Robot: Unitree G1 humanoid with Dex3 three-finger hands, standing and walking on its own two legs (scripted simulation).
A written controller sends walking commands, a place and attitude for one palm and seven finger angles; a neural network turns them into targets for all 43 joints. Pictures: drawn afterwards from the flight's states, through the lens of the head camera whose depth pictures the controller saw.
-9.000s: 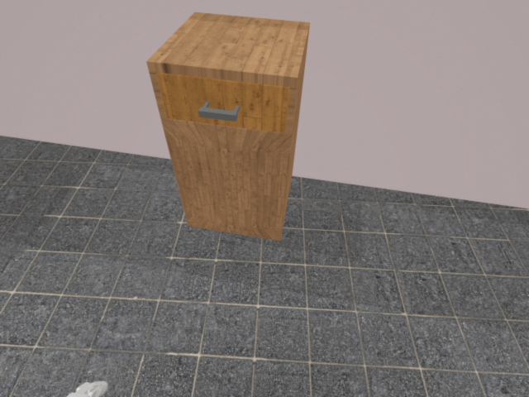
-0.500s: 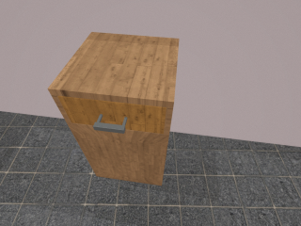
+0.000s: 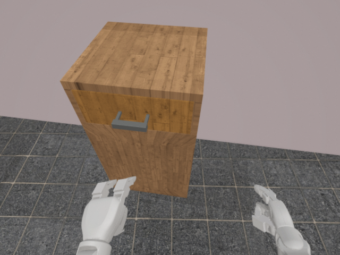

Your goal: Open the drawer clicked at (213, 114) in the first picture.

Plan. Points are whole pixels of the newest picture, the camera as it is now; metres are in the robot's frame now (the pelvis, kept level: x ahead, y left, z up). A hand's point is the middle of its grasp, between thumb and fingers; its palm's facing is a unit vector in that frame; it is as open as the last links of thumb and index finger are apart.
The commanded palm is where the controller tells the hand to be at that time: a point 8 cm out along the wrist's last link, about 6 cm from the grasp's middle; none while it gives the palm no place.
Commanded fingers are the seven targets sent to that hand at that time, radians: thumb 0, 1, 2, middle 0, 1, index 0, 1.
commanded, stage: raise the hand with hooked fingers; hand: left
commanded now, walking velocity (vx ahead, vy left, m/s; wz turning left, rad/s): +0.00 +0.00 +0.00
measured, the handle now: (131, 120) +0.52 +0.21 -0.05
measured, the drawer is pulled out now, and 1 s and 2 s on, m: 0.00 0.00 0.00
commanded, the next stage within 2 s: move the hooked fingers above the handle in 1.44 s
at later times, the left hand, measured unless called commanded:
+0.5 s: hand (84, 187) +0.24 +0.23 +0.03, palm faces -0.01 -0.12 -0.99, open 11.7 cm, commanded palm +0.22 +0.24 +0.09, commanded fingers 0.00 -0.24 0.41 -0.28 -1.03 -0.28 -1.03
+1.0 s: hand (64, 142) +0.31 +0.28 +0.10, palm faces +0.05 -0.07 -1.00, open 13.7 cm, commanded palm +0.29 +0.28 +0.16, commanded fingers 0.00 -0.50 0.30 -0.30 -1.20 -0.30 -1.20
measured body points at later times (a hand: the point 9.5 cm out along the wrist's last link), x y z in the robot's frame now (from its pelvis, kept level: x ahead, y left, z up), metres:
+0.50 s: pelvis +0.00 +0.02 +0.01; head +0.03 +0.00 +0.46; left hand +0.24 +0.24 +0.08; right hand +0.17 -0.20 -0.10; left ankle -0.01 +0.12 -0.71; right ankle +0.03 -0.08 -0.71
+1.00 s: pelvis +0.02 +0.03 +0.03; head +0.05 +0.00 +0.48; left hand +0.30 +0.28 +0.16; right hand +0.24 -0.16 -0.08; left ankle -0.01 +0.12 -0.71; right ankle +0.03 -0.08 -0.71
